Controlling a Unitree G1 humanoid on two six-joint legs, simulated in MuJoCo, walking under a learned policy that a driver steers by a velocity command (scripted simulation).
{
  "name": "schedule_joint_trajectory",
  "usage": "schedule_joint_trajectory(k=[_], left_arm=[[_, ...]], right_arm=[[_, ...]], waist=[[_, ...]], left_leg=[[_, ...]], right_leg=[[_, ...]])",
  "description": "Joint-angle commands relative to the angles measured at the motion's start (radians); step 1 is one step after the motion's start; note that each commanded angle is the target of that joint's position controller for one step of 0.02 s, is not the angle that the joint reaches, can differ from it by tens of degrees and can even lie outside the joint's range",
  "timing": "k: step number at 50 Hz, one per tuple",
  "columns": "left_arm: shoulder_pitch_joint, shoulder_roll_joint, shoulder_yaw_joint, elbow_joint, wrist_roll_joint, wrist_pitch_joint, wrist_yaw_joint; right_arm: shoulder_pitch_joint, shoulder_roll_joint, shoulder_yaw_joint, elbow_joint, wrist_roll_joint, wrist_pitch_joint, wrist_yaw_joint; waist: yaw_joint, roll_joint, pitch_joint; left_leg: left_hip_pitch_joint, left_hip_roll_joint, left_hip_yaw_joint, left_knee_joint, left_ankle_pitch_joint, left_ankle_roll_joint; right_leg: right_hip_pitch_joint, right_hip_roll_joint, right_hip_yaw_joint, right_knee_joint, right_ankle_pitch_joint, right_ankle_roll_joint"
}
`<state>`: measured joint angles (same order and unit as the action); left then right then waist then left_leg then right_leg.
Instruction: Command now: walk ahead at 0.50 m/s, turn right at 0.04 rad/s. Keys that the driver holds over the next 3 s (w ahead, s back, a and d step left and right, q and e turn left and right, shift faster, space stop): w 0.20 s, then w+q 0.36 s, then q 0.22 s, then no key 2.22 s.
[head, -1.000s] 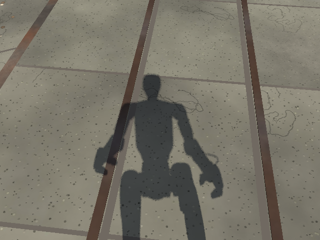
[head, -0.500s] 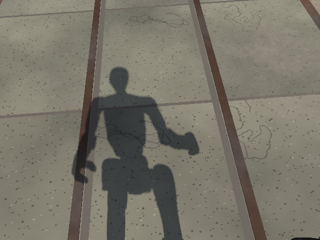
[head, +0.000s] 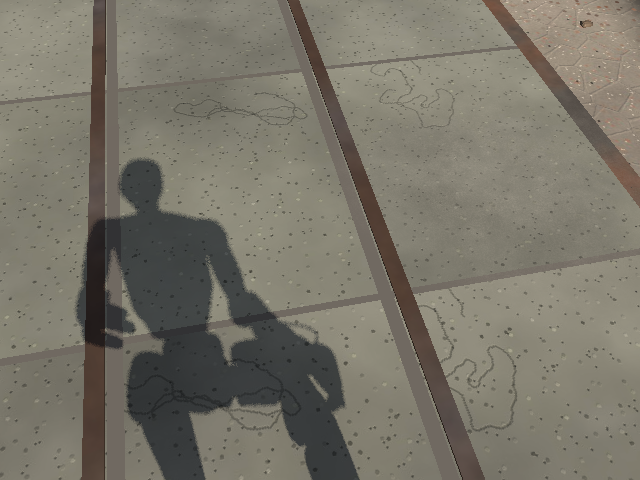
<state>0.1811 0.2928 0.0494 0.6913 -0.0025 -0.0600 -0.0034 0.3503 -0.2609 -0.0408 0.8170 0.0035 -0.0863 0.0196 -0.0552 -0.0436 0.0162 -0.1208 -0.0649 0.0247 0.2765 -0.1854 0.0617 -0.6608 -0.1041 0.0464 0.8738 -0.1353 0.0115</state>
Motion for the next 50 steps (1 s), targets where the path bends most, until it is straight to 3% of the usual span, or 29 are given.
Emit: schedule_joint_trajectory(k=[1, 4, 7, 9, 10, 11, 12, 13, 14, 15, 16, 17, 19, 21, 24, 28, 30, 33, 35, 36, 37, 38, 39, 40, 41, 42, 43, 46, 50], left_arm=[[-0.083, 0.025, 0.0, -0.077, -0.002, -0.021, -0.007], [-0.173, 0.027, -0.001, -0.104, -0.012, -0.029, -0.021], [-0.219, 0.042, 0.004, -0.13, -0.015, -0.036, -0.038], [-0.177, 0.067, 0.014, -0.124, -0.012, -0.039, -0.042], [-0.094, 0.09, 0.028, -0.103, -0.008, -0.039, -0.039], [0.049, 0.136, 0.052, -0.064, -0.002, -0.039, -0.03], [0.239, 0.213, 0.072, -0.038, 0.012, -0.035, -0.016], [0.259, 0.256, 0.079, -0.021, 0.01, -0.029, -0.021], [0.263, 0.156, 0.056, -0.03, 0.002, -0.026, -0.019], [0.202, 0.129, 0.044, -0.027, 0.001, -0.027, -0.014], [0.137, 0.113, 0.037, -0.028, 0.005, -0.028, -0.013], [0.088, 0.085, 0.031, -0.026, 0.009, -0.033, -0.016], [0.044, 0.061, 0.029, -0.015, 0.016, -0.05, -0.018], [0.03, 0.07, 0.035, 0.006, 0.015, -0.063, -0.017], [0.046, 0.091, 0.045, 0.037, 0.021, -0.064, -0.005], [0.064, 0.119, 0.052, 0.061, 0.014, -0.053, 0.008], [0.08, 0.134, 0.056, 0.075, 0.009, -0.037, 0.017], [0.093, 0.164, 0.065, 0.088, -0.01, -0.006, 0.03], [0.061, 0.188, 0.074, 0.076, -0.026, 0.013, 0.043], [0.042, 0.187, 0.074, 0.069, -0.031, 0.021, 0.047], [0.042, 0.165, 0.066, 0.064, -0.03, 0.019, 0.045], [0.129, 0.052, 0.031, 0.04, 0.03, 0.01, 0.035], [0.221, 0.045, 0.012, 0.02, 0.029, -0.006, 0.019], [0.132, 0.141, 0.033, 0.036, -0.004, -0.012, 0.008], [0.057, 0.139, 0.032, 0.01, -0.024, -0.008, 0.011], [0.04, 0.124, 0.031, 0.025, -0.011, 0.003, 0.025], [0.038, 0.133, 0.036, 0.026, 0.001, 0.018, 0.036], [0.097, 0.107, 0.036, 0.044, 0.003, 0.051, 0.046], [0.063, 0.077, 0.026, 0.046, 0.009, 0.061, 0.056]], right_arm=[[-0.036, -0.177, -0.041, -0.056, 0.011, -0.011, -0.01], [0.029, -0.19, -0.043, -0.022, 0.018, 0.001, -0.012], [0.054, -0.199, -0.048, 0.002, 0.021, 0.019, -0.017], [0.043, -0.215, -0.054, 0.008, 0.021, 0.03, -0.023], [0.023, -0.222, -0.055, 0.006, 0.022, 0.035, -0.026], [0.025, -0.199, -0.045, 0.003, 0.018, 0.037, -0.027], [0.024, -0.139, -0.02, -0.027, -0.01, 0.032, -0.027], [0.166, -0.033, 0.011, -0.032, 0.003, 0.013, -0.019], [0.088, -0.151, -0.016, -0.017, 0.026, 0.001, -0.015], [-0.009, -0.188, -0.031, -0.051, 0.044, -0.005, -0.012], [-0.055, -0.174, -0.029, -0.059, 0.038, -0.004, -0.016], [-0.069, -0.164, -0.034, -0.06, 0.024, 0.003, -0.018], [-0.015, -0.127, -0.035, -0.042, 0.029, 0.029, -0.019], [-0.02, -0.099, -0.033, -0.045, 0.028, 0.05, -0.022], [-0.084, -0.088, -0.034, -0.07, 0.02, 0.056, -0.021], [-0.204, -0.062, -0.022, -0.105, 0.016, 0.043, 0.005], [-0.277, -0.05, -0.017, -0.141, 0.007, 0.04, 0.018], [-0.291, -0.069, -0.028, -0.181, 0.003, 0.042, 0.039], [-0.201, -0.111, -0.05, -0.176, 0.002, 0.046, 0.046], [-0.096, -0.151, -0.072, -0.154, 0.003, 0.046, 0.043], [0.019, -0.204, -0.098, -0.128, 0.0, 0.047, 0.026], [0.031, -0.305, -0.114, -0.131, -0.004, 0.055, -0.001], [-0.021, -0.34, -0.109, -0.192, -0.022, 0.049, 0.003], [-0.037, -0.262, -0.093, -0.217, -0.016, 0.052, 0.011], [-0.097, -0.21, -0.077, -0.216, -0.005, 0.05, 0.01], [-0.144, -0.167, -0.064, -0.21, 0.009, 0.052, 0.006], [-0.175, -0.143, -0.055, -0.209, 0.008, 0.056, 0.0], [-0.204, -0.156, -0.055, -0.205, -0.022, 0.053, -0.005], [-0.218, -0.152, -0.051, -0.186, -0.018, 0.062, -0.023]], waist=[[0.0, 0.105, 0.014], [-0.036, 0.104, 0.033], [-0.031, 0.113, 0.046], [0.007, 0.128, 0.017], [0.061, 0.132, -0.034], [0.129, 0.114, -0.132], [0.197, -0.003, -0.297], [0.124, -0.265, -0.422], [0.179, -0.137, -0.364], [0.171, -0.091, -0.213], [0.138, -0.026, -0.136], [0.108, -0.02, -0.077], [0.057, -0.056, -0.054], [0.039, -0.038, -0.018], [0.047, -0.013, 0.014], [0.09, 0.003, 0.045], [0.112, 0.015, 0.076], [0.102, -0.019, 0.041], [0.044, -0.053, -0.024], [-0.014, -0.041, -0.079], [-0.077, 0.011, -0.14], [-0.003, 0.267, -0.231], [0.05, 0.317, -0.436], [-0.03, 0.12, -0.469], [-0.012, 0.093, -0.336], [0.021, 0.024, -0.221], [0.045, 0.051, -0.175], [0.091, 0.116, -0.161], [0.079, 0.131, -0.183]], left_leg=[[-0.029, 0.226, -0.119, -0.132, 0.259, 0.143], [0.028, 0.253, -0.124, -0.116, 0.234, 0.137], [0.134, 0.301, -0.146, -0.063, 0.283, 0.122], [0.178, 0.313, -0.145, 0.007, 0.429, 0.101], [0.173, 0.291, -0.118, 0.105, 0.589, 0.085], [0.094, 0.241, -0.09, 0.282, 0.631, 0.057], [-0.126, 0.175, -0.056, 0.599, 0.332, 0.02], [-0.499, 0.013, -0.072, 0.913, -0.376, -0.032], [-0.6, 0.058, -0.179, 1.009, -0.393, -0.026], [-0.648, 0.098, -0.158, 1.013, -0.301, -0.022], [-0.615, 0.141, -0.134, 0.972, -0.214, -0.029], [-0.584, 0.166, -0.132, 0.925, -0.16, -0.037], [-0.488, 0.195, -0.137, 0.892, -0.099, -0.051], [-0.5, 0.2, -0.139, 0.864, -0.059, -0.066], [-0.573, 0.2, -0.152, 0.75, 0.075, -0.08], [-0.54, 0.184, -0.077, 0.511, 0.255, -0.068], [-0.531, 0.166, -0.031, 0.417, 0.268, -0.058], [-0.492, 0.124, 0.02, 0.354, 0.189, -0.031], [-0.379, 0.063, 0.061, 0.34, 0.091, 0.004], [-0.252, 0.028, 0.067, 0.291, 0.109, 0.031], [-0.061, 0.016, 0.033, 0.193, 0.272, 0.067], [0.238, 0.237, -0.249, 0.288, 0.772, 0.154], [0.456, 0.464, -0.728, 0.218, 0.78, 0.401], [0.405, 0.426, -0.628, 0.16, 0.677, 0.354], [0.286, 0.381, -0.497, 0.144, 0.583, 0.303], [0.137, 0.331, -0.404, 0.124, 0.521, 0.251], [0.014, 0.306, -0.361, 0.099, 0.485, 0.232], [-0.168, 0.26, -0.272, 0.05, 0.523, 0.226], [-0.162, 0.237, -0.227, 0.045, 0.403, 0.202]], right_leg=[[0.04, 0.011, -0.025, -0.184, 0.177, 0.008], [0.058, 0.036, -0.036, -0.287, 0.232, 0.0], [0.037, 0.049, -0.029, -0.348, 0.151, -0.034], [0.114, 0.072, -0.044, -0.375, 0.076, -0.063], [0.241, 0.101, -0.074, -0.402, 0.071, -0.086], [0.478, 0.094, -0.067, -0.404, 0.103, -0.12], [0.802, -0.108, 0.147, -0.354, 0.158, -0.188], [1.09, -0.317, 0.59, -0.456, -0.061, -0.33], [1.035, -0.291, 0.612, -0.523, -0.2, -0.29], [0.904, -0.263, 0.457, -0.551, -0.172, -0.25], [0.766, -0.224, 0.352, -0.583, -0.083, -0.231], [0.663, -0.189, 0.27, -0.621, -0.018, -0.222], [0.549, -0.156, 0.162, -0.689, 0.043, -0.216], [0.499, -0.155, 0.076, -0.73, 0.115, -0.22], [0.523, -0.146, -0.029, -0.75, 0.198, -0.214], [0.554, -0.12, -0.157, -0.76, 0.221, -0.18], [0.587, -0.129, -0.203, -0.718, 0.361, -0.169], [0.681, -0.153, -0.232, -0.599, 0.59, -0.143], [0.713, -0.152, -0.24, -0.442, 0.798, -0.114], [0.693, -0.129, -0.249, -0.292, 0.805, -0.09], [0.602, -0.073, -0.266, -0.073, 0.654, -0.038], [0.298, 0.027, -0.253, 0.259, -0.166, 0.024], [0.039, 0.192, -0.061, 0.573, -0.62, 0.067], [0.02, 0.123, 0.069, 0.592, -0.537, 0.045], [-0.019, 0.086, 0.045, 0.532, -0.446, 0.029], [-0.014, 0.041, 0.028, 0.452, -0.384, 0.034], [0.04, 0.019, 0.03, 0.387, -0.344, 0.037], [0.187, 0.029, 0.006, 0.299, -0.291, 0.051], [0.209, 0.022, 0.011, 0.104, -0.198, 0.07]])
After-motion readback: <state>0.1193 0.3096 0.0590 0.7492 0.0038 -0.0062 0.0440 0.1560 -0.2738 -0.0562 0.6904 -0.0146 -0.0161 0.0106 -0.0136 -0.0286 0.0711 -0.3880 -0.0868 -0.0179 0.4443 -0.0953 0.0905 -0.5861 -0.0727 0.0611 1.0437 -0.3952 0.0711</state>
